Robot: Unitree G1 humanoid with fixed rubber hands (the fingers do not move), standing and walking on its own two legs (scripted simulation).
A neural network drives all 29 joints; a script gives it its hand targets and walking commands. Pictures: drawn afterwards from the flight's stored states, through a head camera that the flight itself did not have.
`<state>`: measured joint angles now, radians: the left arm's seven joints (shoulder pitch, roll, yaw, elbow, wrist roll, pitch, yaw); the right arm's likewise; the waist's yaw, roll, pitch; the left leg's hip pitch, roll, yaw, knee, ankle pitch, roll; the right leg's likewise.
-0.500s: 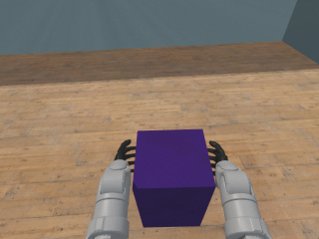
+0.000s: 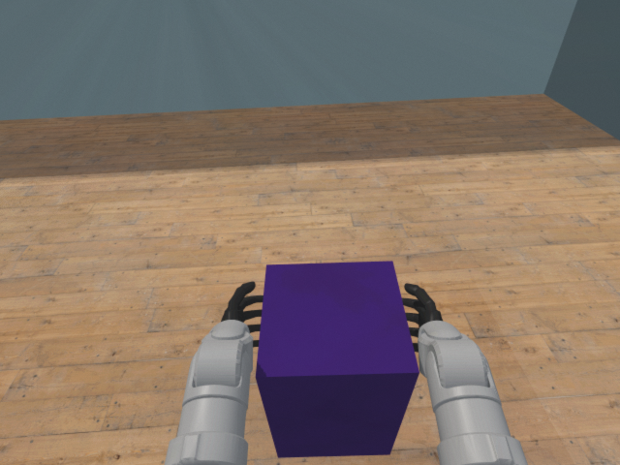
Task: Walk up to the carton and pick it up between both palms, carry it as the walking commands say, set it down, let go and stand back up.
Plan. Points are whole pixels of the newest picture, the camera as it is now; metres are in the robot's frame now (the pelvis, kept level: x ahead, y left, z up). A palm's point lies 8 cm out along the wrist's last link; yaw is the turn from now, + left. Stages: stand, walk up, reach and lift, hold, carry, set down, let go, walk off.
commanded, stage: reach and lift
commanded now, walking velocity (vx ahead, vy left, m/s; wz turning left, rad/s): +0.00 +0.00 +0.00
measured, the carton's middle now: (331, 365) +0.29 +0.00 -0.01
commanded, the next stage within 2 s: hold in 0.26 s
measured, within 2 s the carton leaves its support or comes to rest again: neither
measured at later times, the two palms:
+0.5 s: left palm (231, 338) +0.29 +0.14 +0.06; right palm (430, 341) +0.29 -0.13 +0.05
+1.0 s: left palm (207, 335) +0.29 +0.17 +0.06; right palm (403, 337) +0.29 -0.09 +0.05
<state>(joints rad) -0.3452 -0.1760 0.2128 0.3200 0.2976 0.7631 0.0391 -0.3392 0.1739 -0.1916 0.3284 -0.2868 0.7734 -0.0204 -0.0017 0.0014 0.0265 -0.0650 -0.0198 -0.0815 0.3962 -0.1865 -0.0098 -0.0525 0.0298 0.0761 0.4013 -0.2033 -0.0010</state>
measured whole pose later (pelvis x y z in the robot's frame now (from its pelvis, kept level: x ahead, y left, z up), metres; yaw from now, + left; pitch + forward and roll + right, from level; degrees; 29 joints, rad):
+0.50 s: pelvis -0.01 +0.01 +0.00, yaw +0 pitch -9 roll +0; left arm -0.35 -0.18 0.21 0.33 0.31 0.77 0.03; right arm -0.34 0.17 -0.19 0.33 -0.29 0.78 -0.02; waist -0.01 0.00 0.02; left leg -0.08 -0.02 -0.08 0.43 -0.19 0.00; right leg -0.07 0.03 0.08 0.42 -0.20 0.01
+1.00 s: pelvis +0.00 +0.03 -0.02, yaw +0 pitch +3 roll +1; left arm -0.26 -0.15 0.09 -0.05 0.15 0.99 0.13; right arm -0.24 0.15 -0.08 -0.05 -0.12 1.00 -0.13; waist 0.00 -0.02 -0.10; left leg -0.41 -0.05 0.02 0.60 -0.25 0.04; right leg -0.42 -0.04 0.06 0.67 -0.31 0.03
